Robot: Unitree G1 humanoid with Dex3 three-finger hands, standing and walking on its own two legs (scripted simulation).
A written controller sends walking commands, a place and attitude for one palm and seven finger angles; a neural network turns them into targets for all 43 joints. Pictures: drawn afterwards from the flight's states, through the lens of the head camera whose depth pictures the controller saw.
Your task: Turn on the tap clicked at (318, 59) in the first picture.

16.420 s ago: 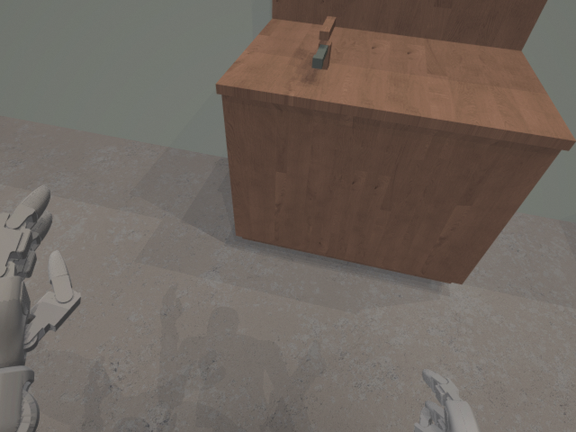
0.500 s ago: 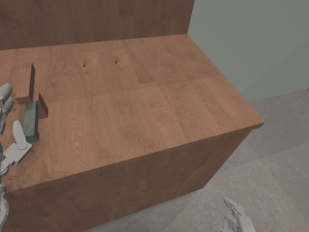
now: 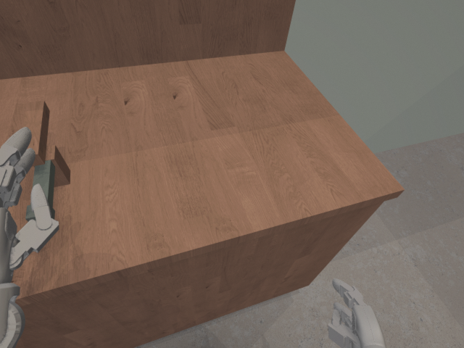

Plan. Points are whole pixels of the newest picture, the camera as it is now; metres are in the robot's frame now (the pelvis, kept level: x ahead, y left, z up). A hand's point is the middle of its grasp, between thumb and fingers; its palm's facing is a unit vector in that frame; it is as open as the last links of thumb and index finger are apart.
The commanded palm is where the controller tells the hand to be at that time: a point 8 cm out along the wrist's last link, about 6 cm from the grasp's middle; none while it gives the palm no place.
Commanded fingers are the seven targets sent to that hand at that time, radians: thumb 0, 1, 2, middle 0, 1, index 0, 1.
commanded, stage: look again from close up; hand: left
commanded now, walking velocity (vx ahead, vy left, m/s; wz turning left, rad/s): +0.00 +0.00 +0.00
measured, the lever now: (40, 214) +0.27 +0.33 +0.07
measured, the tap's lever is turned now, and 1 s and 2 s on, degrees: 0 0 0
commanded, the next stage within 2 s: shuffle to correct the standing spot in 0.18 s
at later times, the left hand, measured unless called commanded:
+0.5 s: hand (63, 235) +0.20 +0.23 +0.16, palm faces +0.38 -0.85 -0.38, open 7.4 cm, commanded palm +0.14 +0.27 +0.18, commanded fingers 0.00 0.90 0.90 -0.20 -0.30 -0.20 -0.30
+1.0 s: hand (14, 282) +0.15 +0.26 +0.16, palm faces +0.41 -0.82 -0.39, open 7.4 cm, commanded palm +0.08 +0.29 +0.18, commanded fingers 0.00 0.90 0.90 -0.20 -0.30 -0.20 -0.30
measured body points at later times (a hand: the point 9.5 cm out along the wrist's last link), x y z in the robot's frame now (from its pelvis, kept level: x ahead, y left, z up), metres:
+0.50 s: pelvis -0.02 -0.01 +0.00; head +0.02 +0.00 +0.45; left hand +0.18 +0.28 +0.18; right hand +0.17 -0.24 -0.07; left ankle +0.01 +0.07 -0.74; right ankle +0.01 -0.14 -0.74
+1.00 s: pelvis -0.07 +0.01 -0.01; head -0.04 +0.03 +0.43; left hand +0.12 +0.30 +0.18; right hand +0.09 -0.23 -0.09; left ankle +0.01 +0.07 -0.74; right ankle -0.03 -0.14 -0.71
